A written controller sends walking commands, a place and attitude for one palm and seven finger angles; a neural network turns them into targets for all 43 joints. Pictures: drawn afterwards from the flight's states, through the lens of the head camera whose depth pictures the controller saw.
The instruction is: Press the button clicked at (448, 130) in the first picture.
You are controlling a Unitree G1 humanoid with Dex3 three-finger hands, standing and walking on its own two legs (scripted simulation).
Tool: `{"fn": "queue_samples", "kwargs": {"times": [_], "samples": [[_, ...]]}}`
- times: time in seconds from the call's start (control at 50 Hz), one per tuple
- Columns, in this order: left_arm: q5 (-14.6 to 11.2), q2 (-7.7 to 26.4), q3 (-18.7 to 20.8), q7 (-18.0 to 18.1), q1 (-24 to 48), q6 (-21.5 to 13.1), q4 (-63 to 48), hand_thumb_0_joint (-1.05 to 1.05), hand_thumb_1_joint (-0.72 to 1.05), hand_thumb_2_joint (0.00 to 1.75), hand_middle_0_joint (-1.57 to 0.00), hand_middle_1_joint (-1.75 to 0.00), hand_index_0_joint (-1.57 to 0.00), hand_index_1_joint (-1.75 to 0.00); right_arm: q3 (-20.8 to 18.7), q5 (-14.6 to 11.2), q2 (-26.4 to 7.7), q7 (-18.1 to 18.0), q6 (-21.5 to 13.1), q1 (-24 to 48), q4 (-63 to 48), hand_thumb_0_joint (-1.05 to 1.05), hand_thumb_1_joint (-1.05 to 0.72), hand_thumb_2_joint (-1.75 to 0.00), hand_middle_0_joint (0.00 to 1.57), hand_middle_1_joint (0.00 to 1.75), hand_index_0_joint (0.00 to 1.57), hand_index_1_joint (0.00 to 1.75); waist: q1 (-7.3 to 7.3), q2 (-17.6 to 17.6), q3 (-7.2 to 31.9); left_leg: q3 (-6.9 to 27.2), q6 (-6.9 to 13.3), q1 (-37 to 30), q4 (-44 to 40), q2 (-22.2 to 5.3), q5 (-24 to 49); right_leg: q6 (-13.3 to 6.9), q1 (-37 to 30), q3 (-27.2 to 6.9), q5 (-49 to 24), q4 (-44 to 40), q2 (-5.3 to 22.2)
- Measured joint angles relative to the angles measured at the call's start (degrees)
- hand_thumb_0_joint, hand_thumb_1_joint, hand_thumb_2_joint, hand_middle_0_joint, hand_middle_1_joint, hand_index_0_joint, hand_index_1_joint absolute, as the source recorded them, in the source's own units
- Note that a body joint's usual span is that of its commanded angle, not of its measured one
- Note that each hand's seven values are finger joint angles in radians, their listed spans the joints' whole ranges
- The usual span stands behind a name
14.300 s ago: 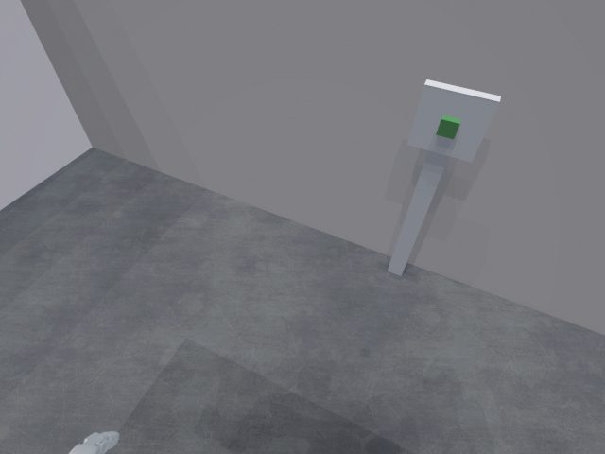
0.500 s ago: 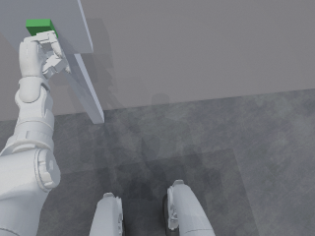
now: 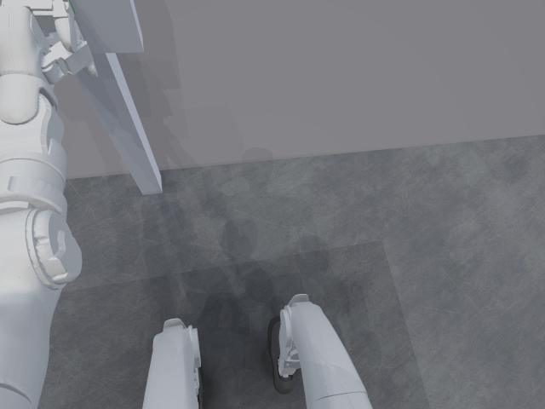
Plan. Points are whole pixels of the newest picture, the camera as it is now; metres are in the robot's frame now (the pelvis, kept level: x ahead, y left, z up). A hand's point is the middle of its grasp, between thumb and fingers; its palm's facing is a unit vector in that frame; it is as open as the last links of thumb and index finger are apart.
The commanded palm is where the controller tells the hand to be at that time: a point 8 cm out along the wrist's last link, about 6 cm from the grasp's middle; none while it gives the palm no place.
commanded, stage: hold the button down briefly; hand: left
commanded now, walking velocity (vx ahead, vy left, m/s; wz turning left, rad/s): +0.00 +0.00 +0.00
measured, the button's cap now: out of the picture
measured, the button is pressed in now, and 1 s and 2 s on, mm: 8 0 0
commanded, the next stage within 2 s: pull the fist back off the button in 0.08 s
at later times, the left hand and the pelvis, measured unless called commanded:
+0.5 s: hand (84, 53) +0.57 +0.17 +0.06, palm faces +0.05 -1.00 -0.04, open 3.5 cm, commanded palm +0.54 +0.19 +0.07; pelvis -0.01 +0.00 +0.00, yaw -1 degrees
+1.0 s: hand (99, 101) +0.50 +0.15 +0.06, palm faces +0.04 -1.00 -0.05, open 3.1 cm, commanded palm +0.47 +0.20 +0.07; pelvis +0.05 +0.00 +0.04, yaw +0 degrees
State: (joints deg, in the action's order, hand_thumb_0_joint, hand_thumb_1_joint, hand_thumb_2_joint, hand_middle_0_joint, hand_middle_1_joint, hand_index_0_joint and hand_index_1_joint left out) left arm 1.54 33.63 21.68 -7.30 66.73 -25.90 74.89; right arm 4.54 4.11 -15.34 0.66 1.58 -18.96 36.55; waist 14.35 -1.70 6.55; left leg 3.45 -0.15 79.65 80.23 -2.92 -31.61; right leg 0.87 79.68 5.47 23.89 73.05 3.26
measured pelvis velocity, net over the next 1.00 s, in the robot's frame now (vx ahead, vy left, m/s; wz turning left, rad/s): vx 0.05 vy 0.00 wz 0.00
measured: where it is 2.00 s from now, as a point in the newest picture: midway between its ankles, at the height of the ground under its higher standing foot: (238, 385)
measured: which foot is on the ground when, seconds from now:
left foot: down 0.00-1.00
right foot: down 0.00-1.00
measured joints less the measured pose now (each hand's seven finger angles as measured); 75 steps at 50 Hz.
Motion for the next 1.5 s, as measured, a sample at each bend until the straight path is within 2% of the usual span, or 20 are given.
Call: {"fn": "queue_samples", "kwargs": {"times": [0.24, 0.38, 0.62, 0.88, 1.06, 1.18, 1.26, 1.36, 1.5], "samples": [[0.98, 2.2, -0.15, 0.68, 2.53, 2.88, 0.98, 0.05, 0.85, 0.9, -1.3, -1.5, -1.52, -1.5, 0.85, 0.06, 0.15, 0.13, -1.26, -1.4, -0.03, 0.0, -0.9, -0.9, 0.21, 0.3, 0.21, 0.3, 1.35, -0.12, -0.24, 0.15, 0.16, 2.04, 0.72, -0.08, 1.16, 0.04, 1.71, 0.0, -1.53, 0.03, -0.24], [0.49, 1.61, 0.11, 0.94, 1.29, 3.37, -0.46, 0.05, 0.87, 0.89, -1.3, -1.5, -1.51, -1.5, 0.73, 0.08, 0.22, 0.62, -1.68, -2.4, 0.12, 0.0, -0.9, -0.9, 0.21, 0.3, 0.21, 0.3, 1.07, -0.28, -0.29, -0.25, 0.29, 1.64, 0.41, -0.16, 1.24, 0.16, 1.49, -0.46, -1.75, -0.27, -0.44], [-2.53, -4.22, 0.32, 0.69, -8.14, 2.02, -7.46, 0.04, 0.89, 0.89, -1.3, -1.5, -1.41, -1.5, -0.72, -0.64, 0.54, 1.35, -0.42, -2.19, -0.38, 0.0, -0.9, -0.9, 0.21, 0.3, 0.21, 0.3, -1.77, -0.36, -0.12, -1.73, 0.47, -4.34, -2.86, -0.51, 0.17, 0.55, -3.49, -1.74, -0.74, -2.72, -0.84], [-4.77, -14.76, -2.19, 2.46, -24.42, -2.21, -19.32, 0.02, 0.9, 0.9, -1.3, -1.5, -1.31, -1.5, -3.44, -1.52, 1.06, 1.65, 1.73, 0.9, -2.5, 0.0, -0.9, -0.9, 0.2, 0.3, 0.2, 0.3, -5.64, -0.06, 1.19, -3.6, 0.25, -13.53, -7.62, -0.54, -1.81, 0.76, -10.96, -3.31, 1.91, -5.27, -0.93], [-6.7, -18.91, -6.97, 2.37, -34.49, -3.98, -27.74, 0.02, 0.9, 0.9, -1.3, -1.5, -1.3, -1.5, -4.48, -2.45, 1.37, 1.0, 1.12, 3.31, -2.91, 0.0, -0.91, -0.9, 0.2, 0.3, 0.2, 0.3, -8.69, 0.51, 1.52, -3.34, -0.28, -17.67, -9.82, -0.05, -2.05, 0.44, -14.86, -2.97, 3.1, -6.3, -0.45], [-6.87, -20.12, -8.31, 2.02, -36.44, -4.28, -29.12, 0.02, 0.9, 0.9, -1.3, -1.5, -1.3, -1.5, -4.71, -2.61, 1.24, 0.31, 0.3, 5.23, -2.45, 0.0, -0.9, -0.9, 0.2, 0.3, 0.2, 0.3, -9.51, 0.71, 1.6, -2.93, -0.57, -18.09, -9.46, 0.24, -2.16, 0.16, -15.28, -2.63, 3.66, -5.48, -0.13], [-6.64, -19.4, -7.49, 1.61, -34.72, -4.22, -27.55, 0.02, 0.9, 0.9, -1.3, -1.5, -1.3, -1.5, -4.49, -2.62, 1.28, -0.39, -0.3, 6.16, -2.24, 0.01, -0.9, -0.9, 0.2, 0.3, 0.2, 0.3, -9.35, 0.91, 1.39, -2.67, -0.73, -17.37, -8.61, 0.35, -2.13, -0.05, -14.57, -2.45, 3.82, -4.46, 0.0], [-7.67, -17.9, -6.16, 0.2, -33.74, -3.4, -27.61, 0.02, 0.9, 0.9, -1.3, -1.5, -1.3, -1.5, -4.35, -2.98, 1.35, -0.75, -0.53, 6.03, -2.23, 0.01, -0.91, -0.9, 0.2, 0.3, 0.2, 0.3, -9.12, 0.78, 1.13, -2.71, -0.85, -16.91, -8.09, 0.16, -1.95, -0.24, -14.03, -2.53, 3.53, -3.98, -0.21], [-11.16, -18.32, -6.81, -1.6, -44.46, 1.63, -40.58, 0.02, 0.9, 0.9, -1.29, -1.5, -1.3, -1.5, -4.24, -4.82, 1.55, -1.2, 0.51, 2.9, -3.54, 0.01, -0.91, -0.9, 0.2, 0.3, 0.2, 0.3, -10.06, -0.11, 0.12, -3.91, -0.64, -23.81, -13.77, -0.22, -0.09, -0.01, -20.46, -3.39, 1.42, -9.5, -0.81]]}}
